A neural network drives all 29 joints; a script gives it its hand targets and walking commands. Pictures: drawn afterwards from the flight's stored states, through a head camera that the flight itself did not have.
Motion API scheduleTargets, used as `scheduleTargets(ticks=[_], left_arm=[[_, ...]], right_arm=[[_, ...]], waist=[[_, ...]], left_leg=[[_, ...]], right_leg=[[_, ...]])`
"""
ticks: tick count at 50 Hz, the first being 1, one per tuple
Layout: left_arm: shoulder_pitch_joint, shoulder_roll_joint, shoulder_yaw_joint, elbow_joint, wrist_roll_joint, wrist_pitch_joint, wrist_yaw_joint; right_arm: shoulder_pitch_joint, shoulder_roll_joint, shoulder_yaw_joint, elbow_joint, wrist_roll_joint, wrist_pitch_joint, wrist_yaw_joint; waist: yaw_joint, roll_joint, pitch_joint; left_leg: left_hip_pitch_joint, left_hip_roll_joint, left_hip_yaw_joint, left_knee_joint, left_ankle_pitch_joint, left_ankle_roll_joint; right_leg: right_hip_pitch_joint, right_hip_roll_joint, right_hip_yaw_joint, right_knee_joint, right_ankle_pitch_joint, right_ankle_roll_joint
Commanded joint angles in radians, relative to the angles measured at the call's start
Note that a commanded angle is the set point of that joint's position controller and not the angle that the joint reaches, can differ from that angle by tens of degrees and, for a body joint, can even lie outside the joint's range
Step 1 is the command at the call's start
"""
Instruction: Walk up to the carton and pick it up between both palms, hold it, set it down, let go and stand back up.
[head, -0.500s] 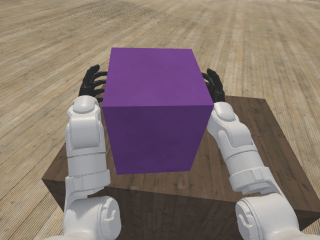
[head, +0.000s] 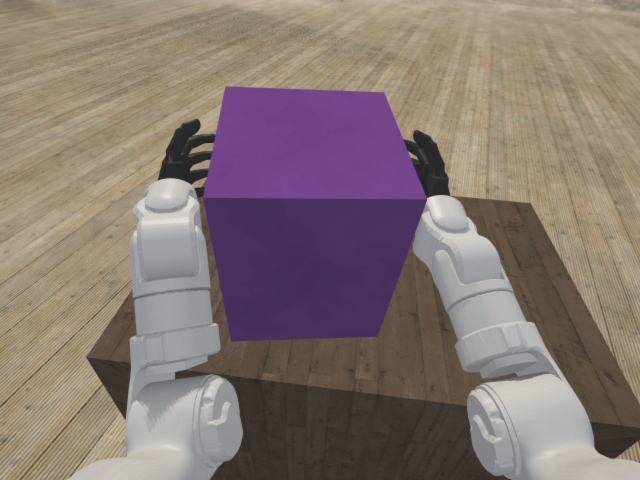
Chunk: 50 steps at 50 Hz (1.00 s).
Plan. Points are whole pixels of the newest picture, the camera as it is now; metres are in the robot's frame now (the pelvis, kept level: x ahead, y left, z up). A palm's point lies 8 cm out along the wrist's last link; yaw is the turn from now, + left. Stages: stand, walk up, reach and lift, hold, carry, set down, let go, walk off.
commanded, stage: hold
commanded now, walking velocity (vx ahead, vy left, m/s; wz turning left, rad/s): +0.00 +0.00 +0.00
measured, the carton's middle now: (306, 219) +0.39 +0.01 +0.17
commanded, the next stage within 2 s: none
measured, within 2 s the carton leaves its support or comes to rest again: neither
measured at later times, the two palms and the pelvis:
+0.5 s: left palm (178, 192) +0.36 +0.16 +0.24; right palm (426, 202) +0.36 -0.13 +0.22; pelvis +0.00 +0.00 +0.00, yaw +0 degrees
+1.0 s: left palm (181, 192) +0.37 +0.16 +0.23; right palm (427, 204) +0.36 -0.14 +0.21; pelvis +0.00 +0.00 +0.00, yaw +0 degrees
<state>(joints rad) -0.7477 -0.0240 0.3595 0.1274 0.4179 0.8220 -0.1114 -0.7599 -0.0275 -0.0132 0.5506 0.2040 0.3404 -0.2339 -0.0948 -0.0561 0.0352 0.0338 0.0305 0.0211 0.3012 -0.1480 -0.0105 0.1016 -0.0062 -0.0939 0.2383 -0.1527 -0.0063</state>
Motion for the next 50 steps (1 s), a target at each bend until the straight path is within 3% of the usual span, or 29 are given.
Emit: scheduleTargets(ticks=[1,3,5,9,10,13,15,17,20,22,24,26,29,32,36,40,43,48,50], left_arm=[[-0.487,-0.49,-0.375,-0.025,-0.134,-0.049,-0.125],[-0.466,-0.505,-0.409,-0.045,-0.142,-0.045,-0.122],[-0.461,-0.527,-0.43,-0.047,-0.154,-0.04,-0.122],[-0.476,-0.515,-0.45,-0.095,-0.166,-0.049,-0.112],[-0.466,-0.516,-0.447,-0.06,-0.156,-0.044,-0.115],[-0.461,-0.518,-0.443,-0.043,-0.153,-0.049,-0.11],[-0.469,-0.517,-0.421,-0.026,-0.143,-0.046,-0.108],[-0.463,-0.522,-0.419,-0.03,-0.145,-0.046,-0.108],[-0.492,-0.521,-0.416,-0.026,-0.155,-0.052,-0.111],[-0.494,-0.522,-0.417,-0.007,-0.152,-0.054,-0.11],[-0.482,-0.505,-0.414,-0.031,-0.161,-0.06,-0.109],[-0.472,-0.519,-0.442,-0.056,-0.172,-0.062,-0.111],[-0.477,-0.494,-0.409,-0.027,-0.151,-0.06,-0.116],[-0.473,-0.502,-0.402,-0.034,-0.13,-0.049,-0.124],[-0.443,-0.531,-0.455,-0.08,-0.166,-0.051,-0.119],[-0.46,-0.501,-0.42,-0.039,-0.141,-0.048,-0.119],[-0.452,-0.512,-0.436,-0.058,-0.152,-0.049,-0.111],[-0.495,-0.509,-0.407,-0.007,-0.141,-0.061,-0.11],[-0.468,-0.531,-0.414,-0.013,-0.145,-0.056,-0.112]], right_arm=[[-0.689,0.534,0.314,-0.239,0.075,-0.038,0.087],[-0.681,0.521,0.316,-0.262,0.087,-0.046,0.084],[-0.71,0.509,0.323,-0.304,0.095,-0.056,0.083],[-0.673,0.521,0.33,-0.289,0.101,-0.053,0.085],[-0.665,0.51,0.322,-0.276,0.089,-0.048,0.082],[-0.682,0.507,0.312,-0.293,0.074,-0.052,0.089],[-0.702,0.518,0.316,-0.282,0.077,-0.052,0.098],[-0.7,0.511,0.309,-0.269,0.082,-0.056,0.104],[-0.704,0.519,0.286,-0.241,0.057,-0.061,0.104],[-0.709,0.517,0.282,-0.251,0.054,-0.066,0.104],[-0.704,0.536,0.314,-0.273,0.067,-0.067,0.095],[-0.699,0.537,0.336,-0.312,0.085,-0.066,0.082],[-0.684,0.529,0.321,-0.264,0.073,-0.051,0.08],[-0.657,0.514,0.303,-0.229,0.068,-0.047,0.091],[-0.686,0.522,0.354,-0.345,0.113,-0.065,0.078],[-0.651,0.511,0.311,-0.259,0.071,-0.043,0.084],[-0.673,0.513,0.323,-0.301,0.081,-0.059,0.096],[-0.684,0.523,0.286,-0.235,0.048,-0.057,0.106],[-0.715,0.526,0.295,-0.281,0.062,-0.074,0.106]], waist=[[0.011,0.037,-0.26],[-0.005,0.059,-0.282],[-0.016,0.074,-0.287],[-0.015,0.081,-0.279],[-0.029,0.082,-0.243],[-0.023,0.084,-0.246],[0.007,0.065,-0.24],[0.014,0.072,-0.243],[-0.006,0.068,-0.248],[-0.001,0.072,-0.263],[-0.001,0.05,-0.319],[-0.014,0.061,-0.335],[-0.012,0.044,-0.243],[-0.003,0.071,-0.233],[-0.021,0.076,-0.334],[-0.014,0.057,-0.204],[-0.005,0.064,-0.272],[0.002,0.062,-0.236],[0.013,0.063,-0.272]], left_leg=[[0.02,-0.069,0.062,-0.033,0.145,0.02],[0.038,-0.061,0.052,-0.016,0.21,0.002],[0.053,-0.059,0.05,-0.007,0.208,-0.007],[0.067,-0.067,0.045,0.002,0.247,-0.011],[0.051,-0.066,0.043,-0.007,0.211,-0.01],[0.031,-0.055,0.043,-0.023,0.156,-0.006],[0.009,-0.053,0.047,-0.038,0.13,0.004],[0.005,-0.05,0.047,-0.038,0.144,0.006],[0.022,-0.054,0.055,-0.035,0.126,0.009],[0.027,-0.053,0.051,-0.033,0.127,0.009],[0.051,-0.064,0.05,-0.011,0.179,0.018],[0.068,-0.068,0.047,0.009,0.231,0.004],[0.026,-0.07,0.051,-0.018,0.16,0.009],[0.023,-0.064,0.053,-0.038,0.142,0.01],[0.086,-0.071,0.044,0.023,0.289,-0.01],[0.03,-0.056,0.05,-0.039,0.135,0.0],[0.047,-0.058,0.048,-0.019,0.193,0.0],[0.006,-0.051,0.051,-0.05,0.085,0.015],[0.022,-0.054,0.054,-0.027,0.16,0.013]], right_leg=[[0.067,0.056,-0.004,-0.006,0.138,0.05],[0.08,0.068,-0.011,0.003,0.185,0.042],[0.067,0.072,-0.018,-0.006,0.155,0.032],[0.058,0.065,-0.012,-0.001,0.19,0.037],[0.053,0.06,-0.009,-0.011,0.162,0.038],[0.037,0.068,-0.015,-0.012,0.108,0.031],[0.039,0.069,-0.013,-0.012,0.08,0.031],[0.038,0.071,-0.014,-0.006,0.076,0.027],[0.022,0.067,-0.015,-0.014,0.066,0.029],[0.022,0.064,-0.014,-0.011,0.075,0.03],[0.048,0.058,-0.006,-0.005,0.157,0.048],[0.069,0.063,-0.011,0.002,0.223,0.049],[0.048,0.056,-0.006,-0.009,0.156,0.048],[0.05,0.056,-0.003,-0.01,0.112,0.038],[0.08,0.066,-0.007,0.005,0.252,0.04],[0.027,0.062,-0.013,-0.016,0.086,0.035],[0.05,0.063,-0.008,-0.006,0.134,0.03],[0.017,0.064,-0.011,-0.013,0.045,0.031],[0.035,0.067,-0.006,-0.008,0.102,0.027]])
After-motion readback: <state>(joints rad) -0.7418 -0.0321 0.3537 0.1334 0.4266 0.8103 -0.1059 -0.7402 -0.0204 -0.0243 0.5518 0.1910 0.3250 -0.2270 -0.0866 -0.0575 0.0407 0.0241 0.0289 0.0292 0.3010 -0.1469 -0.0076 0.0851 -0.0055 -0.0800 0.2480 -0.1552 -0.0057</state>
